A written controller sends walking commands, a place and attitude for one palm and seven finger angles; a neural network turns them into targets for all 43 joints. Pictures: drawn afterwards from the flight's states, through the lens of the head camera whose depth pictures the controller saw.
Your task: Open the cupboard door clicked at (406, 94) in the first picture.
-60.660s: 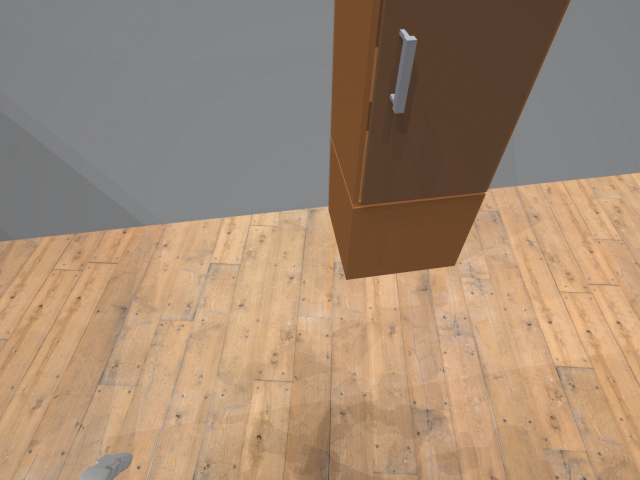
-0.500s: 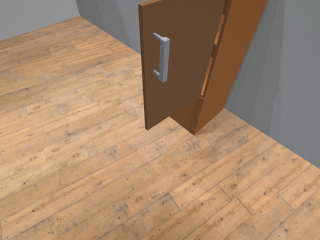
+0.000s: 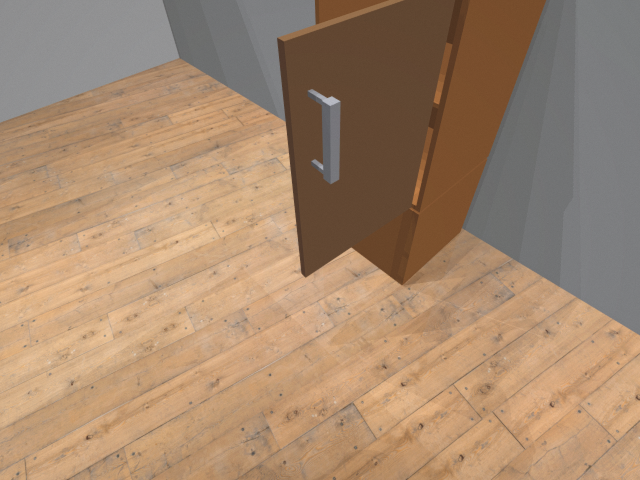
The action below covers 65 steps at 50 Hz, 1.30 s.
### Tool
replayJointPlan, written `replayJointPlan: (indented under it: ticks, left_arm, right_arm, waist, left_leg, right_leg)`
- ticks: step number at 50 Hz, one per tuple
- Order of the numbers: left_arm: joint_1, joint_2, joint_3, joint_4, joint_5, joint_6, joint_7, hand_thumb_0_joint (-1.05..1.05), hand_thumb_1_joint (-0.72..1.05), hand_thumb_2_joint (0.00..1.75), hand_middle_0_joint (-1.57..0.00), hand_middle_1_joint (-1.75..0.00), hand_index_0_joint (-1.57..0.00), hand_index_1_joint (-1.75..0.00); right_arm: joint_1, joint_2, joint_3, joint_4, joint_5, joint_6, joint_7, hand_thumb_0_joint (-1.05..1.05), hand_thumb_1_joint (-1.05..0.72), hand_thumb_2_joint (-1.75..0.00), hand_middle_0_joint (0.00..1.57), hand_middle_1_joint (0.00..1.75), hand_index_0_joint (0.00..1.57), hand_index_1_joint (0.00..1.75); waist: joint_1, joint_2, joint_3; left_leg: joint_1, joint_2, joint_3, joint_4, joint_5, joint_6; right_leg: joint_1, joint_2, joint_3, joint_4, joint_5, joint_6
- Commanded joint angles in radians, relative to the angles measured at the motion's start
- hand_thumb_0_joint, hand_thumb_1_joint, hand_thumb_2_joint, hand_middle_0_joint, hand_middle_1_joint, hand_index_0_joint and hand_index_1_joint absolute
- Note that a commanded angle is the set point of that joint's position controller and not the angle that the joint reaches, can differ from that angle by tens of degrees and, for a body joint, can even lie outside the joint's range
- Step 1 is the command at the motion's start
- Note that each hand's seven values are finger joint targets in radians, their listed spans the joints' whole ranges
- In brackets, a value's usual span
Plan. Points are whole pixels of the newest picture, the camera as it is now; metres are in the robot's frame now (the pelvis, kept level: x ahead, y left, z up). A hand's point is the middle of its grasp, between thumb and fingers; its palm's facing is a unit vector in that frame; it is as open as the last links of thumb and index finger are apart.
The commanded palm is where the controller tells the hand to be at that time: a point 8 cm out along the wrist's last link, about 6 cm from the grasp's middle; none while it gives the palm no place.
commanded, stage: let the arm hang, fingers relaxed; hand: left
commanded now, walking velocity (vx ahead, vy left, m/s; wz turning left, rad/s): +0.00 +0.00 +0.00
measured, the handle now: (323, 138) +0.65 +0.03 +0.07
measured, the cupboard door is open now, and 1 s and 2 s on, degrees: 86 86 86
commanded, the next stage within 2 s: look to check the result in 0.30 s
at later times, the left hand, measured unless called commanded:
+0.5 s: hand out of the picture +0.02 +0.18 -0.17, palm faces +0.03 -0.98 -0.22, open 7.3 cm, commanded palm none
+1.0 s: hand out of the picture +0.07 +0.20 -0.16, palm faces +0.01 -0.96 -0.27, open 7.4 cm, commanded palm none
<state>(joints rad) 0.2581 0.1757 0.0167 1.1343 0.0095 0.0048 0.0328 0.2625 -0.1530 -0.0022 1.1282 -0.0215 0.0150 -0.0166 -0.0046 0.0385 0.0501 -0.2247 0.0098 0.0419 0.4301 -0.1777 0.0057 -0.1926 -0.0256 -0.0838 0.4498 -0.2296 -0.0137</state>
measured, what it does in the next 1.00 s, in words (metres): stands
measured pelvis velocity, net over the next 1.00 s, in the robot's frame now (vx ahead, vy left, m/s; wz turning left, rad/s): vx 0.03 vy -0.01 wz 0.00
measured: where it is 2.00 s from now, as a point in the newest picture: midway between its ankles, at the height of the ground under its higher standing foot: outside the picture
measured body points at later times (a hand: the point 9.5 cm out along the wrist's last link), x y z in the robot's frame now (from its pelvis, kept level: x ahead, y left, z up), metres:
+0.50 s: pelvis +0.02 -0.01 +0.00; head +0.04 -0.02 +0.45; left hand +0.02 +0.23 -0.15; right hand +0.01 -0.23 -0.16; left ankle +0.04 +0.12 -0.74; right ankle +0.01 -0.11 -0.74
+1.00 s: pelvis +0.03 -0.01 +0.01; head +0.05 -0.02 +0.45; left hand +0.07 +0.25 -0.14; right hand +0.07 -0.27 -0.15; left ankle +0.04 +0.12 -0.74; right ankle +0.01 -0.11 -0.74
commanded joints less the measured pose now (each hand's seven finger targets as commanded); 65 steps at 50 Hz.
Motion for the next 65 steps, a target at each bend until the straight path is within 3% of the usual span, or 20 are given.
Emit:
replayJointPlan:
  ticks: [1, 10, 17, 25, 40, 45, 65]
  left_arm:
    - [0.053, 0.095, 0.013, -0.017, -0.001, -0.017, 0.003, 0.0, 0.9, 0.9, -0.2, -0.3, -0.2, -0.3]
    - [0.045, 0.09, 0.018, -0.017, -0.001, -0.02, 0.003, 0.0, 0.9, 0.9, -0.2, -0.3, -0.2, -0.3]
    - [0.035, 0.099, 0.023, -0.019, -0.001, -0.027, 0.002, 0.0, 0.9, 0.9, -0.2, -0.3, -0.2, -0.3]
    - [0.029, 0.109, 0.022, -0.014, -0.001, -0.03, 0.002, 0.0, 0.9, 0.9, -0.2, -0.3, -0.2, -0.3]
    - [-0.018, 0.168, 0.029, -0.025, 0.0, -0.038, -0.004, 0.0, 0.9, 0.9, -0.2, -0.3, -0.2, -0.3]
    - [-0.041, 0.191, 0.033, -0.031, 0.0, -0.041, -0.006, 0.0, 0.9, 0.9, -0.2, -0.3, -0.2, -0.3]
    - [-0.116, 0.264, 0.036, -0.044, -0.001, -0.046, -0.012, 0.0, 0.9, 0.9, -0.2, -0.3, -0.2, -0.3]
  right_arm:
    - [0.062, -0.086, -0.013, -0.013, -0.001, -0.009, -0.011, 0.0, -0.9, -0.9, 0.2, 0.3, 0.2, 0.3]
    - [0.053, -0.079, -0.013, -0.006, -0.002, -0.015, -0.015, 0.0, -0.9, -0.9, 0.2, 0.3, 0.2, 0.3]
    - [0.047, -0.104, -0.019, -0.012, 0.002, -0.019, -0.018, 0.0, -0.9, -0.9, 0.2, 0.3, 0.2, 0.3]
    - [0.031, -0.116, -0.021, -0.007, 0.002, -0.018, -0.019, 0.0, -0.9, -0.9, 0.2, 0.3, 0.2, 0.3]
    - [-0.04, -0.181, -0.029, -0.019, 0.002, -0.026, -0.017, 0.0, -0.9, -0.9, 0.2, 0.3, 0.2, 0.3]
    - [-0.063, -0.205, -0.031, -0.025, 0.001, -0.027, -0.016, 0.0, -0.9, -0.9, 0.2, 0.3, 0.2, 0.3]
    - [-0.129, -0.281, -0.033, -0.037, 0.002, -0.031, -0.01, 0.0, -0.9, -0.9, 0.2, 0.3, 0.2, 0.3]
  waist:
    - [-0.001, -0.052, 0.036]
    - [0.002, 0.015, 0.022]
    - [-0.001, -0.029, -0.012]
    - [-0.004, -0.049, 0.002]
    - [-0.003, -0.017, -0.018]
    - [-0.002, -0.039, -0.021]
    - [-0.001, -0.031, -0.055]
  left_leg:
    - [0.004, 0.086, -0.079, -0.092, 0.002, 0.017]
    - [0.007, 0.086, -0.074, -0.105, 0.019, 0.011]
    - [0.046, 0.093, -0.077, -0.094, 0.079, 0.014]
    - [0.062, 0.097, -0.072, -0.1, 0.089, 0.014]
    - [0.093, 0.104, -0.08, -0.112, 0.127, 0.014]
    - [0.097, 0.107, -0.082, -0.119, 0.132, 0.013]
    - [0.128, 0.117, -0.087, -0.141, 0.164, 0.008]
  right_leg:
    - [-0.046, -0.09, 0.097, -0.13, -0.033, -0.03]
    - [-0.005, -0.089, 0.102, -0.134, 0.013, -0.029]
    - [0.016, -0.087, 0.096, -0.133, 0.067, -0.031]
    - [0.016, -0.092, 0.096, -0.145, 0.088, -0.029]
    - [0.046, -0.099, 0.105, -0.158, 0.15, -0.034]
    - [0.056, -0.101, 0.106, -0.165, 0.166, -0.035]
    - [0.095, -0.11, 0.113, -0.185, 0.212, -0.035]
